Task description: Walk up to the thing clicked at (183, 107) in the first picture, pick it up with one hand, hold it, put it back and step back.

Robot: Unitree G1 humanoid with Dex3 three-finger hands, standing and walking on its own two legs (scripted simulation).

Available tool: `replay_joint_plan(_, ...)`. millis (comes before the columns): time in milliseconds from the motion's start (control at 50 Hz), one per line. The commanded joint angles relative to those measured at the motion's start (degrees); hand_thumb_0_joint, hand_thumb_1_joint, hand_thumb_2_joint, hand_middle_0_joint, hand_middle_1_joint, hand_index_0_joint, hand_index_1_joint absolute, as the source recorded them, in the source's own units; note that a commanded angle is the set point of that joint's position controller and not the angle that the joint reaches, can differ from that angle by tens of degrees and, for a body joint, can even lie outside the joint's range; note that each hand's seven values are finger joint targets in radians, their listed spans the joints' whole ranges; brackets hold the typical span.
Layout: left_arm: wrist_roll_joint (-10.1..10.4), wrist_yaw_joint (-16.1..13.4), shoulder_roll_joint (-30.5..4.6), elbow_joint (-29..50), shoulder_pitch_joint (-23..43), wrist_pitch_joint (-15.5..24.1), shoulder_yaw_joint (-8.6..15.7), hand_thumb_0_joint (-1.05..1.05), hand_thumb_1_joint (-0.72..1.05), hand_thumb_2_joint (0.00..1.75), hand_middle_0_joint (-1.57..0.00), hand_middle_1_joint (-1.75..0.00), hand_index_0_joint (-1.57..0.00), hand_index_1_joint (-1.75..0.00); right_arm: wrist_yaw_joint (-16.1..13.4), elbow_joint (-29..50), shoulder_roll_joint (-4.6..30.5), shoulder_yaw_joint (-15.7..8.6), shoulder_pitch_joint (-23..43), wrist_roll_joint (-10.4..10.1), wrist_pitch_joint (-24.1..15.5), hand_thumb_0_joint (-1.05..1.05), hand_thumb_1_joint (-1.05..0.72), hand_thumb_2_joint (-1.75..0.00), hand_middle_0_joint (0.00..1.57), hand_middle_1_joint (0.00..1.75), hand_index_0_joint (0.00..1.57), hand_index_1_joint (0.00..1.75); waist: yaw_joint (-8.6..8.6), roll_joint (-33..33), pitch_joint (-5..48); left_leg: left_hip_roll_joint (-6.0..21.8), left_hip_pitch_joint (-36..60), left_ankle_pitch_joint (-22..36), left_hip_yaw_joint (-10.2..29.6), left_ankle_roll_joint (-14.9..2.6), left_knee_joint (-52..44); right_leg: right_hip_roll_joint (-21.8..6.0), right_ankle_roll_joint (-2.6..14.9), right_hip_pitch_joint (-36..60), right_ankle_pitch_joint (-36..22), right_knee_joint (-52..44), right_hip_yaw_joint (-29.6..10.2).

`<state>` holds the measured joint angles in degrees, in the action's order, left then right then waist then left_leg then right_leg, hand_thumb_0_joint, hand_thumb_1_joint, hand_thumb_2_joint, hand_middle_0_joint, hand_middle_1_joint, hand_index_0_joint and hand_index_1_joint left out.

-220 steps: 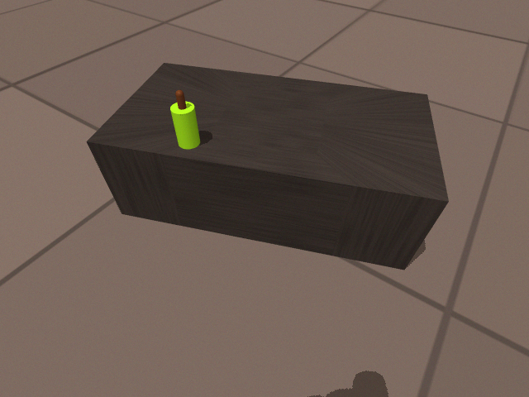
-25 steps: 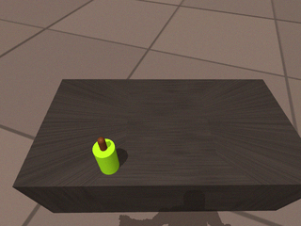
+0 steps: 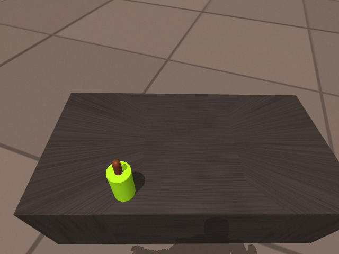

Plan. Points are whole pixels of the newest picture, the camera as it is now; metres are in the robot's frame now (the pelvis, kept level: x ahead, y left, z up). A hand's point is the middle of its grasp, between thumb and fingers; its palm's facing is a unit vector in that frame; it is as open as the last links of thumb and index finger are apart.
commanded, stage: walk up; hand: left
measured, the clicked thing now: (120, 177) +0.43 +0.20 -0.22
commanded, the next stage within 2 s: stand in 0.18 s
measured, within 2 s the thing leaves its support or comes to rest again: neither
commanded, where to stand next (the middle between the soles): +0.03 -0.04 m, yaw +3 degrees
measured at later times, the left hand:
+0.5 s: hand out of the picture +0.09 +0.26 -0.15, palm faces -0.01 -0.94 -0.35, open 7.4 cm
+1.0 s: hand out of the picture +0.07 +0.26 -0.16, palm faces -0.02 -0.94 -0.34, open 7.4 cm
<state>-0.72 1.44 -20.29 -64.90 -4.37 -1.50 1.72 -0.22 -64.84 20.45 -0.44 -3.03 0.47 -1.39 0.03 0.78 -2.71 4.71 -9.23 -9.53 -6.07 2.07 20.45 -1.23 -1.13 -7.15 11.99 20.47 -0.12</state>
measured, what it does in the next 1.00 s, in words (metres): stands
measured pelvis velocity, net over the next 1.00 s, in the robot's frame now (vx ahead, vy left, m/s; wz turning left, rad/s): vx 0.01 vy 0.01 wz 0.01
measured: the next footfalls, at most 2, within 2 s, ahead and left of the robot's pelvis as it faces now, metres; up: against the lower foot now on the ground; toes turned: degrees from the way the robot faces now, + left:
none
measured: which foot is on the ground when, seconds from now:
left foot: down 0.00-1.00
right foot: down 0.00-1.00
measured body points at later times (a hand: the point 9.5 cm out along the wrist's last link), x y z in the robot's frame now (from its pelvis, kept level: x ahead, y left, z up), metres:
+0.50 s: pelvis +0.00 +0.00 +0.00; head +0.02 +0.00 +0.45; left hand +0.09 +0.31 -0.13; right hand +0.09 -0.30 -0.13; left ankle +0.01 +0.14 -0.75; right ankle -0.01 -0.13 -0.75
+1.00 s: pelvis +0.01 +0.01 +0.00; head +0.02 +0.01 +0.45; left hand +0.07 +0.31 -0.13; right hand +0.09 -0.29 -0.13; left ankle +0.01 +0.14 -0.75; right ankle -0.01 -0.13 -0.75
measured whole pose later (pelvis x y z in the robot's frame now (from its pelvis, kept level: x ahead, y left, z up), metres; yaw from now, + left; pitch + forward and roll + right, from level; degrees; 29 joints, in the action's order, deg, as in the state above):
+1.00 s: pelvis +0.01 +0.01 +0.00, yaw +1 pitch -2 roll +0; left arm -1.0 0.3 -20.2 -65.3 -6.2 0.3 0.4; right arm 0.8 -65.7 20.0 -0.7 -4.5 0.7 -0.2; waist 0.2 0.2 -2.9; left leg 3.6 -7.3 -8.8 -5.7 1.4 18.1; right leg -2.2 -2.0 -4.4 10.8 16.9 0.5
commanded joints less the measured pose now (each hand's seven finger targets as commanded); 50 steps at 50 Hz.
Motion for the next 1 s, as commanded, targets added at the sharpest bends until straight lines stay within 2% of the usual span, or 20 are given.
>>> replay_joint_plan(0,0.1,-0.7,-11.6,3.5,2.4,1.3,1.9,0.00,0.90,0.90,-0.20,-0.30,-0.20,-0.30,-0.8,3.0,12.6,-2.5,2.5,0.0,-1.3,0.00,-0.90,-0.90,0.20,0.30,0.20,0.30,0.41,-1.0,5.2,5.2,4.7,6.1,5.1,-2.69,-3.6,-5.6,2.00,-1.8,-9.7,-3.5,-3.9)
replay_joint_plan(120,0.0,-0.8,-11.7,3.6,1.8,1.4,2.1,0.00,0.90,0.90,-0.20,-0.30,-0.20,-0.30,-0.8,3.2,12.5,-2.7,2.2,0.0,-1.2,0.00,-0.90,-0.90,0.20,0.30,0.20,0.30,0.40,-0.8,5.5,5.0,5.5,6.4,4.8,-2.73,-3.4,-5.5,1.97,-1.8,-9.5,-3.6,-3.8)
replay_joint_plan(140,-0.1,-0.7,-11.6,3.7,1.8,1.4,2.0,0.00,0.90,0.90,-0.20,-0.30,-0.20,-0.30,-0.8,3.2,12.7,-2.7,2.2,0.0,-1.2,0.00,-0.90,-0.90,0.20,0.30,0.20,0.30,0.43,-0.5,5.6,4.9,5.5,5.5,4.8,-2.95,-3.1,-5.7,1.97,-1.6,-9.5,-4.0,-4.0)
replay_joint_plan(160,0.0,-1.0,-11.3,3.7,2.2,2.4,1.5,0.00,0.90,0.90,-0.20,-0.30,-0.20,-0.30,-0.4,3.1,11.8,-2.3,3.1,0.3,-0.8,0.00,-0.90,-0.90,0.20,0.30,0.20,0.30,0.32,-2.8,5.6,4.7,4.8,5.3,5.4,-2.41,-3.3,-6.8,1.78,-0.3,-9.2,-5.2,-4.8)
replay_joint_plan(220,0.1,-1.5,-12.4,3.3,2.2,3.2,1.6,0.00,0.90,0.90,-0.20,-0.30,-0.20,-0.30,-0.1,3.1,11.5,-2.2,2.3,0.3,-0.4,0.00,-0.90,-0.90,0.20,0.30,0.20,0.30,0.72,-1.0,5.8,4.9,5.8,7.1,5.6,-2.41,-3.3,-7.0,1.82,-0.1,-11.5,-5.4,-4.8)
replay_joint_plan(340,0.1,-1.6,-11.9,3.1,1.2,3.4,1.3,0.00,0.90,0.90,-0.20,-0.30,-0.20,-0.30,0.1,2.6,11.8,-2.1,2.0,0.2,-0.5,0.00,-0.90,-0.90,0.20,0.30,0.20,0.30,0.31,-0.9,6.3,5.0,6.7,9.1,5.7,-2.36,-3.6,-7.2,1.63,1.2,-13.8,-5.4,-4.2)
replay_joint_plan(380,0.2,-1.8,-12.2,3.2,1.7,3.4,1.3,0.00,0.90,0.90,-0.20,-0.30,-0.20,-0.30,0.1,2.5,11.8,-2.2,1.7,0.2,-0.4,0.00,-0.90,-0.90,0.20,0.30,0.20,0.30,0.42,-0.9,6.0,5.1,6.8,10.0,6.0,-2.15,-4.2,-6.8,1.45,0.7,-13.2,-5.0,-3.6)
replay_joint_plan(520,0.2,-1.8,-11.9,2.9,1.2,3.3,0.9,0.00,0.90,0.90,-0.20,-0.30,-0.20,-0.30,0.2,2.3,11.6,-2.2,1.6,0.1,-0.2,0.00,-0.90,-0.90,0.20,0.30,0.20,0.30,0.33,-0.6,4.1,4.8,6.1,6.5,6.2,-2.14,-5.0,-6.7,1.26,-0.4,-9.4,-6.2,-3.4)
replay_joint_plan(700,0.2,-1.9,-12.2,3.4,1.7,3.3,0.8,0.00,0.90,0.90,-0.20,-0.30,-0.20,-0.30,0.3,2.5,11.4,-2.4,1.4,0.3,-0.4,0.00,-0.90,-0.90,0.20,0.30,0.20,0.30,0.45,-1.0,5.0,4.8,5.9,8.0,6.2,-2.08,-5.0,-6.9,1.61,0.6,-9.9,-5.9,-3.3)
replay_joint_plan(780,0.0,-1.7,-12.3,3.3,1.2,3.2,0.9,0.00,0.90,0.90,-0.20,-0.30,-0.20,-0.30,0.2,2.4,11.4,-2.4,1.1,0.2,-0.3,0.00,-0.90,-0.90,0.20,0.30,0.20,0.30,0.42,-1.2,4.4,4.6,5.5,5.3,6.0,-2.32,-5.0,-7.3,1.78,0.4,-9.1,-6.6,-3.8)
replay_joint_plan(860,0.1,-1.8,-12.2,3.4,0.6,3.3,0.7,0.00,0.90,0.90,-0.20,-0.30,-0.20,-0.30,0.3,2.5,11.6,-2.3,1.4,0.2,-0.4,0.00,-0.90,-0.90,0.20,0.30,0.20,0.30,0.23,-1.2,5.3,5.1,7.1,8.0,6.4,-2.40,-4.9,-6.9,1.52,0.1,-9.8,-5.9,-3.3)
replay_joint_plan(980,0.1,-1.8,-12.1,3.4,0.4,3.2,0.7,0.00,0.90,0.90,-0.20,-0.30,-0.20,-0.30,0.2,2.6,11.5,-2.3,1.2,0.2,-0.3,0.00,-0.90,-0.90,0.20,0.30,0.20,0.30,0.27,-1.4,4.8,4.8,6.5,8.1,6.3,-2.46,-4.8,-7.1,1.52,0.3,-10.0,-6.1,-3.3)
